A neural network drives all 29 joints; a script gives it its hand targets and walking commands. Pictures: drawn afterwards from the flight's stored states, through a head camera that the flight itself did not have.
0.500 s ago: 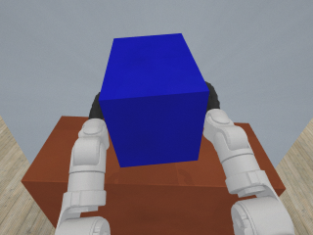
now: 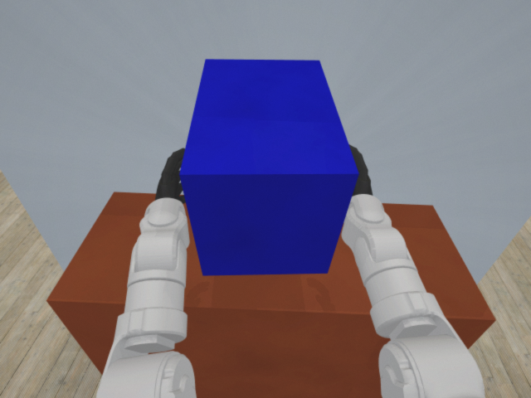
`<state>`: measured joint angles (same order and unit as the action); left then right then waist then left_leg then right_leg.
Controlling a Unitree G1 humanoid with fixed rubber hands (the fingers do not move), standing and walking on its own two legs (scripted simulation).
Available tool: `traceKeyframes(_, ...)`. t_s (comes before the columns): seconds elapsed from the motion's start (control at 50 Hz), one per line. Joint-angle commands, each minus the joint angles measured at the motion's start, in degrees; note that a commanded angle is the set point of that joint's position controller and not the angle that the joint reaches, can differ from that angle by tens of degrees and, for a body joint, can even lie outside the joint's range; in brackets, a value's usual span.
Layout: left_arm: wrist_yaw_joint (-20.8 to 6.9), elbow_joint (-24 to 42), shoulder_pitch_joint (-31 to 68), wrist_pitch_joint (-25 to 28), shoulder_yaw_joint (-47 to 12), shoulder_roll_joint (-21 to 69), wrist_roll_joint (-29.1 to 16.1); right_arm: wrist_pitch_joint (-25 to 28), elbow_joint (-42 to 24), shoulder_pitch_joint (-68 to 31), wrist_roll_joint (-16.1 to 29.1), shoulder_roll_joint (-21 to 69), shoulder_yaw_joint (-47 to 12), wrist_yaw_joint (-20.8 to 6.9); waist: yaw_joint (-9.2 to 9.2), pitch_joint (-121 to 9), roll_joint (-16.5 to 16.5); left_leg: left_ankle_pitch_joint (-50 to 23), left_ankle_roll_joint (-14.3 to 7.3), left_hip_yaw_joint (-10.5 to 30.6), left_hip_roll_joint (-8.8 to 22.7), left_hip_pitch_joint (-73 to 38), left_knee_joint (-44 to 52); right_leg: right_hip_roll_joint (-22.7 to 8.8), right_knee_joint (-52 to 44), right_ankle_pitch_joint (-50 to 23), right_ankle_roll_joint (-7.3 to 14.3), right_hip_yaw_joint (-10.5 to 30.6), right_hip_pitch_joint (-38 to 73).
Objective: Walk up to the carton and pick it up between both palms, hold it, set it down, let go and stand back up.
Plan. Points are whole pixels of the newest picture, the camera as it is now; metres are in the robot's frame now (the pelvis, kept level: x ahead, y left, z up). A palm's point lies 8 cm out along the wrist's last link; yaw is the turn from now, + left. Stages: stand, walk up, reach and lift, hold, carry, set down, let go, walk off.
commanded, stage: set down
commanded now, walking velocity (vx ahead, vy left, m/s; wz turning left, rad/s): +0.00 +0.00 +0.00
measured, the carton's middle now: (264, 162) +0.43 +0.00 +0.19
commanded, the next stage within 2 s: none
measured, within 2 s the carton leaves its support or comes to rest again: neither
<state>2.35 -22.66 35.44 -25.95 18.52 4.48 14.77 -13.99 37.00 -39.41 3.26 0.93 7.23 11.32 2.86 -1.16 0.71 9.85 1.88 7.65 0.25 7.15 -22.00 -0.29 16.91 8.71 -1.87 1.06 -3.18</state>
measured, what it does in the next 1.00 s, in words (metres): stands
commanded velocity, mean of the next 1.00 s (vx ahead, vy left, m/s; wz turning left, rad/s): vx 0.00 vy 0.00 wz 0.00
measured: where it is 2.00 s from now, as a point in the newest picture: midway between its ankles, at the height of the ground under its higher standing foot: outside the picture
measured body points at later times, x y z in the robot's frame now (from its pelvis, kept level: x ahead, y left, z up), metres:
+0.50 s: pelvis +0.02 +0.00 +0.00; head +0.01 +0.02 +0.45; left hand +0.41 +0.13 +0.11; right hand +0.41 -0.15 +0.12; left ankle +0.03 +0.14 -0.75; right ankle +0.01 -0.14 -0.75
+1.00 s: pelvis +0.03 -0.01 +0.00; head +0.03 +0.01 +0.45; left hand +0.42 +0.13 +0.07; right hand +0.43 -0.15 +0.09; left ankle +0.03 +0.14 -0.75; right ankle +0.01 -0.14 -0.75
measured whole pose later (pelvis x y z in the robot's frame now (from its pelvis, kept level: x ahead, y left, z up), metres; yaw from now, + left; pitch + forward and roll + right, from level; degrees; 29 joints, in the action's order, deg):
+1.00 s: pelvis +0.03 -0.01 +0.00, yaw -1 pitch +3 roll -1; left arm 6.9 -43.2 34.3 -5.6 16.1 3.2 9.4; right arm 2.2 50.7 -37.8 -3.0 1.1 11.3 9.1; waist 0.6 -4.0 0.7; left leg 11.2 2.5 6.8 1.6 14.0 -22.1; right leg 0.6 16.1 9.4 -1.1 0.4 -9.7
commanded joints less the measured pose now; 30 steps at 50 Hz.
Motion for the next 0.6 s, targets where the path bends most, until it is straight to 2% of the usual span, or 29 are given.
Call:
traceKeyframes(0.0, -10.8, 3.0, 45.3, 7.2, -28.3, 36.5, -5.7, 11.6, -18.4, -51.1, -1.1, 35.8, -20.0, -7.8, 1.06, -28.6, -0.6, -10.0, 0.3, -8.4, -3.3, -9.4, 3.9, 2.9, -2.6, -6.9, -0.7, -6.4, 6.2)
traceKeyframes(0.06, -10.3, 2.5, 45.5, 10.2, -29.3, 37.9, -6.2, 14.6, -17.7, -50.4, -2.1, 36.4, -20.7, -8.4, 1.28, -31.3, -1.4, -14.8, 1.0, -8.8, -3.2, -10.4, 3.2, 3.0, -2.0, -11.3, -0.7, -6.8, 7.4)
traceKeyframes(0.08, -9.8, 3.0, 45.4, 11.1, -30.1, 38.7, -6.5, 15.4, -18.5, -50.6, -1.8, 36.5, -21.7, -8.6, 0.83, -32.4, -1.7, -16.6, 1.3, -8.7, -3.2, -10.5, 2.6, 3.2, -1.7, -12.8, -0.5, -6.8, 7.9)
traceKeyframes(0.12, -8.7, 3.9, 46.4, 12.5, -32.1, 39.8, -7.2, 16.4, -18.1, -50.3, -1.2, 36.8, -22.9, -8.9, 1.08, -34.0, -2.5, -19.5, 1.9, -8.3, -2.9, -11.3, 1.9, 3.5, -1.6, -14.3, -0.4, -6.9, 7.4)
traceKeyframes(0.22, -6.4, 6.3, 48.2, 14.4, -36.0, 41.4, -9.1, 17.0, -18.1, -50.5, 0.5, 37.7, -25.5, -9.1, 0.65, -36.0, -3.9, -22.5, 2.5, -7.6, -2.5, -11.8, 0.8, 3.6, -1.2, -15.6, 0.1, -6.3, 6.4)
traceKeyframes(0.3, -4.6, 8.8, 48.5, 15.6, -38.6, 42.4, -10.8, 16.5, -19.5, -49.9, 2.8, 38.9, -28.8, -8.8, -0.32, -39.2, -4.2, -27.0, 2.9, -7.2, -2.3, -11.6, -0.8, 3.7, 0.0, -20.6, 0.3, -5.2, 7.2)
traceKeyframes(0.38, -3.8, 9.8, 48.3, 16.0, -38.5, 41.8, -11.2, 15.4, -18.7, -48.5, 3.6, 39.5, -29.7, -8.8, -1.12, -40.2, -3.8, -27.0, 2.8, -7.0, -2.2, -10.9, -0.9, 3.8, 0.5, -22.0, 0.3, -4.6, 7.7)
traceKeyframes(0.44, -4.0, 7.8, 46.9, 16.1, -36.3, 40.5, -10.7, 14.8, -16.5, -47.3, 3.0, 39.3, -28.7, -8.7, -1.87, -38.9, -2.9, -25.4, 2.3, -7.2, -2.2, -9.5, -0.3, 3.6, 0.5, -22.1, 0.1, -4.1, 8.1)
traceKeyframes(0.58, -5.3, 3.0, 46.7, 18.6, -31.8, 39.2, -8.6, 16.3, -11.9, -45.5, -0.9, 39.6, -24.9, -9.1, -1.64, -38.7, -1.8, -23.5, 2.0, -7.8, -2.5, -7.2, 0.5, 3.1, 1.4, -25.8, -0.5, -4.1, 10.5)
